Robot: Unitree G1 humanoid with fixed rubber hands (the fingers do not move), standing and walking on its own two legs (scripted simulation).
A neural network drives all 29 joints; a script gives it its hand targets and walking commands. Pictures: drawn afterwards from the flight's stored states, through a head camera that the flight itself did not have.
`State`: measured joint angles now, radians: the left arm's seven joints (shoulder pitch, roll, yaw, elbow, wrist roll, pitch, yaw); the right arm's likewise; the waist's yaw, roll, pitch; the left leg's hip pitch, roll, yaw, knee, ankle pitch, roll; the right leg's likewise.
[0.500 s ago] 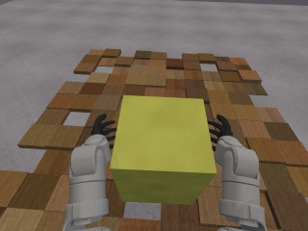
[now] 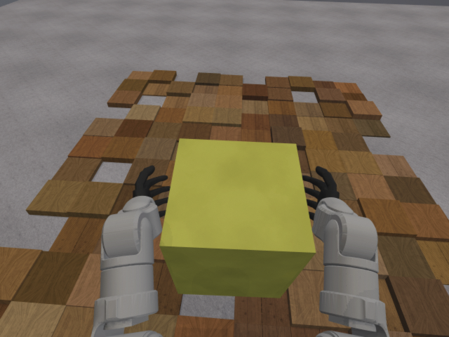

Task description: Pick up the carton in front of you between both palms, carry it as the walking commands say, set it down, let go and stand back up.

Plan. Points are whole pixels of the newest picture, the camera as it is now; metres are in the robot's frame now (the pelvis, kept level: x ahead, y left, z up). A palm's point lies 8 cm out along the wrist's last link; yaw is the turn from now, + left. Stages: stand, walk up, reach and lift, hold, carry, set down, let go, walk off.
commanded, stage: carry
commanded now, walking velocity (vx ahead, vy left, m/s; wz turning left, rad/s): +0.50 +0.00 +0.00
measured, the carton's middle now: (233, 223) +0.34 +0.00 +0.04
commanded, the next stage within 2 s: none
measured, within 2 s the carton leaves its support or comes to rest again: neither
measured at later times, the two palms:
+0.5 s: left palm (161, 164) +0.46 +0.15 +0.08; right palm (307, 170) +0.45 -0.16 +0.09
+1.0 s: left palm (199, 101) +0.72 +0.09 +0.08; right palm (304, 103) +0.75 -0.22 +0.07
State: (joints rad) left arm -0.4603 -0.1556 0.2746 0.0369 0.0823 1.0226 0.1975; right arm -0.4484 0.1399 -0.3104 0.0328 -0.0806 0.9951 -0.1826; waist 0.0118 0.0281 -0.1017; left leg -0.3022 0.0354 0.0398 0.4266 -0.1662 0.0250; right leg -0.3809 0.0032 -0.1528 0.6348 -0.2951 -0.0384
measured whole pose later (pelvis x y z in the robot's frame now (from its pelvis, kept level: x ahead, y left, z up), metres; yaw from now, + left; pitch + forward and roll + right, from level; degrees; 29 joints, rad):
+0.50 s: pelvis +0.12 +0.00 -0.01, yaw +1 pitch +6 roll -2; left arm -0.44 -0.13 0.30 0.05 0.04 0.98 0.21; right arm -0.43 0.16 -0.28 0.03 -0.05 0.96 -0.19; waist -0.05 0.03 -0.12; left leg -0.18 0.03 0.06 0.46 -0.37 0.02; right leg -0.57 -0.02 -0.12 0.90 -0.42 -0.02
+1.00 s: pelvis +0.41 -0.07 -0.03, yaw +0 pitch +5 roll +3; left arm -0.41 -0.15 0.24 -0.14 0.01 1.00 0.18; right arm -0.44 0.15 -0.27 -0.13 -0.06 1.00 -0.22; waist 0.06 0.00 -0.06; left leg -0.75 0.04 0.09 0.93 -0.16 0.03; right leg -0.13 0.04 -0.12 0.39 -0.37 -0.11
